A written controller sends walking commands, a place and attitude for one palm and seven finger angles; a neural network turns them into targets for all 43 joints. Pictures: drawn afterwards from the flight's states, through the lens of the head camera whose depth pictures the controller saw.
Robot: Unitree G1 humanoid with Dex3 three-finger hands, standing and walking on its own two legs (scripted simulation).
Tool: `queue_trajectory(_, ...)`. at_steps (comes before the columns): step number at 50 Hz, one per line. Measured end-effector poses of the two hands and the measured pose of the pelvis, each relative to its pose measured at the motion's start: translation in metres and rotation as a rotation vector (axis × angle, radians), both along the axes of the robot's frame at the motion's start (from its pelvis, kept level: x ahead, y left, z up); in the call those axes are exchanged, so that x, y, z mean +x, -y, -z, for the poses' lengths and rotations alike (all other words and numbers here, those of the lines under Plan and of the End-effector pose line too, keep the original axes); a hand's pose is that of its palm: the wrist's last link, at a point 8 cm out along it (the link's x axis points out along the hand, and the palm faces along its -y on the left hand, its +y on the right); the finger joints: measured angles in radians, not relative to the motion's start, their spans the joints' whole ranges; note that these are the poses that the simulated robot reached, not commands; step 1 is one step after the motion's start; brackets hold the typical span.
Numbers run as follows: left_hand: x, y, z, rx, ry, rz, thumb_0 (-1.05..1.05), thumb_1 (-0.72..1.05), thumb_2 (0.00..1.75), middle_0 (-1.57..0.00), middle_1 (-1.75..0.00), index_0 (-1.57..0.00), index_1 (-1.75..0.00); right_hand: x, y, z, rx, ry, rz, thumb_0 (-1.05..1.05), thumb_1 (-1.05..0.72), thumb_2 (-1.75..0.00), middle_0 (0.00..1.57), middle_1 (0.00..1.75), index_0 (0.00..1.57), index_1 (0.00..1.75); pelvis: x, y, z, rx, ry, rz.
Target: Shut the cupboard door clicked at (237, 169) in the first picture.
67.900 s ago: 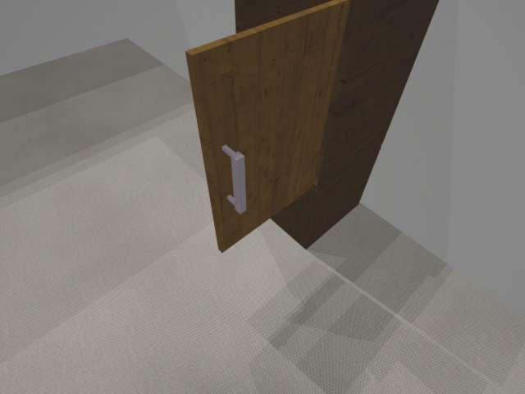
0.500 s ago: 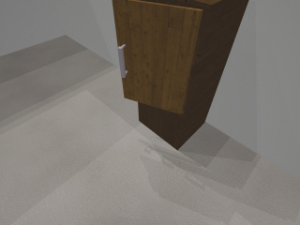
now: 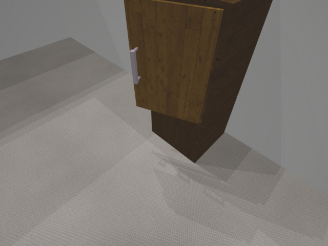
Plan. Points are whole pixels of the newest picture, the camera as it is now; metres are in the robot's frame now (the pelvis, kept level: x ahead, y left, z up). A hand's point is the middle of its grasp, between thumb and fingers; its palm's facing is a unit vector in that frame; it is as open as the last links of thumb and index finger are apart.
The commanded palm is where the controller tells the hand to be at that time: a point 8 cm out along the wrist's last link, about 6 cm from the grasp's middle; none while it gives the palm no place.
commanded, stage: look to check the result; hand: left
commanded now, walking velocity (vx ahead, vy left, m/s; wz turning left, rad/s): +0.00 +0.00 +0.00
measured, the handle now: (136, 66) +0.91 +0.18 -0.05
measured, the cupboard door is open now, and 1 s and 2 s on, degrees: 22 22 22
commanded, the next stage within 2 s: walk to a spot facing it in 0.32 s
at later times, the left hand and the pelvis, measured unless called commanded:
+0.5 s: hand out of the picture +0.02 +0.20 -0.17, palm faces +0.00 -0.97 -0.24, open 7.4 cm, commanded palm none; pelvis +0.00 +0.00 +0.00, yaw +0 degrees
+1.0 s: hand out of the picture +0.03 +0.23 -0.17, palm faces +0.24 -0.93 -0.27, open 7.4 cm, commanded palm none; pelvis -0.02 +0.00 -0.01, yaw +14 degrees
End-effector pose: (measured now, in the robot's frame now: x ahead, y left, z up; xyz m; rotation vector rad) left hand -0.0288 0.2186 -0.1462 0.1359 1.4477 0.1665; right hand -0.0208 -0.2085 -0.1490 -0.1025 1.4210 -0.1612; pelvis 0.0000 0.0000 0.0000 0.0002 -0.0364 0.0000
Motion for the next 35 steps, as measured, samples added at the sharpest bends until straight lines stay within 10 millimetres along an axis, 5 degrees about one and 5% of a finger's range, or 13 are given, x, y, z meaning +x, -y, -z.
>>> queue_trajectory(25,0.048,-0.029,-0.006,0.048,0.094,0.049,0.00,0.90,0.90,-0.20,-0.30,-0.20,-0.30,0.031,0.032,-0.009,-0.076,0.051,-0.033,0.01,-0.91,-0.90,0.20,0.30,0.20,0.30,0.002,-0.002,-0.001,-0.002,0.001,-0.005)
queue_trajectory(35,0.051,-0.035,0.003,0.055,0.149,-0.037,0.00,0.90,0.90,-0.20,-0.30,-0.20,-0.30,0.049,0.021,0.001,-0.055,0.039,-0.100,0.01,-0.91,-0.90,0.20,0.30,0.20,0.30,-0.003,-0.007,0.010,-0.018,-0.011,-0.091)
